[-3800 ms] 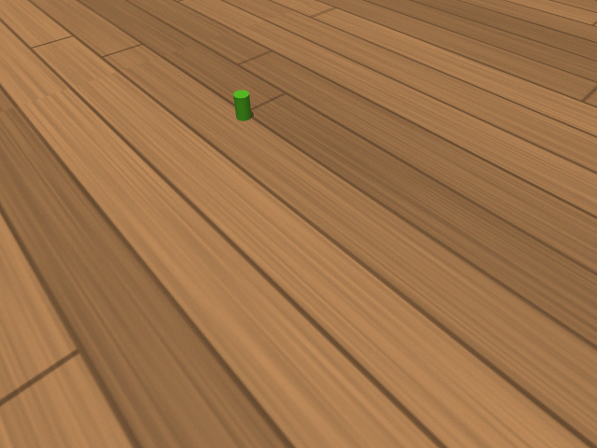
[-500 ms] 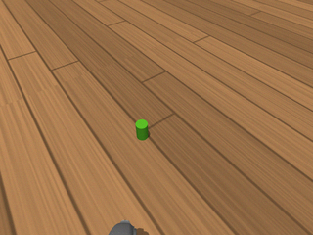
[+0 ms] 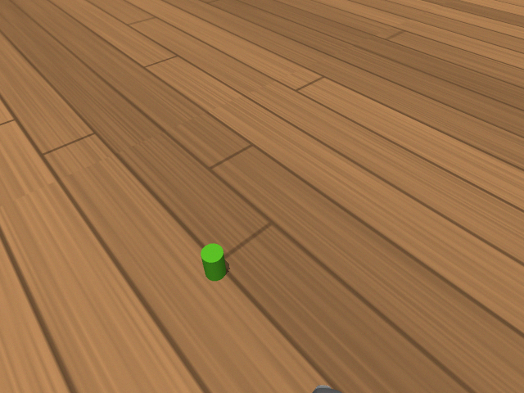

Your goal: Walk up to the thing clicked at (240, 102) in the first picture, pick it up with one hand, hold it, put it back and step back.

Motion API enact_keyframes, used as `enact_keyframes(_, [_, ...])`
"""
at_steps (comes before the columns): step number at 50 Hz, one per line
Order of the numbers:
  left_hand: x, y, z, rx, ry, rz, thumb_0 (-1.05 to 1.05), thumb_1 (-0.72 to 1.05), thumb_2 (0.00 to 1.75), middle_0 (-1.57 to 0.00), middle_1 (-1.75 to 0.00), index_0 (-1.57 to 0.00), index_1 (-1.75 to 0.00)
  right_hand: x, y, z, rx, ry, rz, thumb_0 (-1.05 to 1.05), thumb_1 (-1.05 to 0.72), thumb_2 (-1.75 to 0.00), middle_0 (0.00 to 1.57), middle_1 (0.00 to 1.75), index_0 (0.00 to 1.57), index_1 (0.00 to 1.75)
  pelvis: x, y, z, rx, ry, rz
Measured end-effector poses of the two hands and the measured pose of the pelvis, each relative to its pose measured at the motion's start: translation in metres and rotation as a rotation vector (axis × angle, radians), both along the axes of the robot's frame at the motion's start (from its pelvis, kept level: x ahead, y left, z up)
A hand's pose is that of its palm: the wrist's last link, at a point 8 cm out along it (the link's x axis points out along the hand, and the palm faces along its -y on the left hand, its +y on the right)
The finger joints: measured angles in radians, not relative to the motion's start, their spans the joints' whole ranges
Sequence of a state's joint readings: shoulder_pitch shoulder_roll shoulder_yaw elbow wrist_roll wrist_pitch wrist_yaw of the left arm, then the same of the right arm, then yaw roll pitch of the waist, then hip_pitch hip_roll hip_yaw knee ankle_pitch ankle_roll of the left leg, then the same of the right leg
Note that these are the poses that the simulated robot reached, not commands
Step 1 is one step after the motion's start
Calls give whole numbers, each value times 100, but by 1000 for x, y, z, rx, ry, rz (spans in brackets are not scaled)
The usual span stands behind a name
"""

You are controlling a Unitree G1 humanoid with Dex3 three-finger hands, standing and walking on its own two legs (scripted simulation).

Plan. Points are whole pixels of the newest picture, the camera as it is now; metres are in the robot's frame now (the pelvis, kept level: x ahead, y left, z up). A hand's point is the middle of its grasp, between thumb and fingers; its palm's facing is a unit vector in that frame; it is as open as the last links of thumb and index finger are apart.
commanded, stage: walk up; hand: left
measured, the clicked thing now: (213, 262) +0.75 +0.19 -0.69
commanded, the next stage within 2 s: none
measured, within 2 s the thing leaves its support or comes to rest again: neither
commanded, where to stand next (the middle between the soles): +0.43 -0.02 m, yaw +3 degrees
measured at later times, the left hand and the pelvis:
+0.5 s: hand out of the picture +0.17 +0.24 -0.14, palm faces +0.06 -0.93 -0.37, open 7.4 cm; pelvis +0.16 -0.03 +0.00, yaw +4 degrees
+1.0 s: hand (129, 294) +0.34 +0.27 -0.13, palm faces -0.02 -0.92 -0.40, open 7.4 cm; pelvis +0.30 -0.02 +0.00, yaw +2 degrees
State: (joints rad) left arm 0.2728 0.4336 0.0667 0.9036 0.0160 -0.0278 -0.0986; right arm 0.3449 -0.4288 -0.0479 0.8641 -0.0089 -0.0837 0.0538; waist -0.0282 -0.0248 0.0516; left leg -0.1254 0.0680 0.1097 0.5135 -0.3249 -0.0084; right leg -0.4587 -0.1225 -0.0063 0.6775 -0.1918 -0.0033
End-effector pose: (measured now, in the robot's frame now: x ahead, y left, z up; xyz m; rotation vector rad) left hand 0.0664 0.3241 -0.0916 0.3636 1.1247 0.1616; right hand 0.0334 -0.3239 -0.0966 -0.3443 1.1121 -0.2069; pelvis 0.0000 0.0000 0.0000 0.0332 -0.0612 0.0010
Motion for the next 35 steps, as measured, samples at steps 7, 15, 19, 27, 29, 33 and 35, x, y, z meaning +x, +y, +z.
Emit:
enact_keyframes(7, [50, -32, 12, 78, -76, 36, 1, 91, 90, -20, -30, -21, -30, 58, -38, -36, 28, 68, 14, 0, -91, -89, 20, 30, 20, 30, 54, -38, -13, -9, -3, 11])
enact_keyframes(15, [54, -55, 25, 64, 19, 91, 1, 90, 90, -20, -30, -21, -30, 136, -37, -19, 76, 28, 45, 0, -91, -89, 20, 30, 20, 30, 99, -48, 9, -22, 2, 9])
enact_keyframes(19, [64, -55, 17, 47, 38, 113, 1, 90, 90, -21, -30, -21, -30, 163, -34, -12, 62, 61, 66, 0, -91, -89, 20, 30, 20, 30, 123, -47, 10, -45, 5, 31])
enact_keyframes(27, [102, -31, -21, -10, 57, 147, 1, 90, 90, -21, -30, -21, -30, 242, -9, -1, 1, 46, 139, 0, -91, -89, 20, 30, 20, 30, 178, -25, -5, -74, 8, 73])
enact_keyframes(29, [117, -23, -34, -20, 67, 145, 1, 90, 90, -21, -30, -21, -30, 264, -1, 1, -21, 2, 145, 0, -91, -89, 20, 30, 20, 30, 191, -16, -12, -46, 1, 74])
enact_keyframes(33, [152, -17, -38, -44, 76, 118, 1, 91, 90, -20, -30, -21, -30, 288, 13, 13, -33, -80, 118, 0, -91, -89, 20, 30, 20, 30, 212, -3, -9, -60, -17, 72])
enact_keyframes(35, [171, -15, -34, -52, 58, 104, 1, 91, 90, -20, -30, -21, -30, 293, 17, 20, -33, -86, 104, 0, -91, -89, 20, 30, 20, 30, 222, -1, -3, -56, -21, 70])
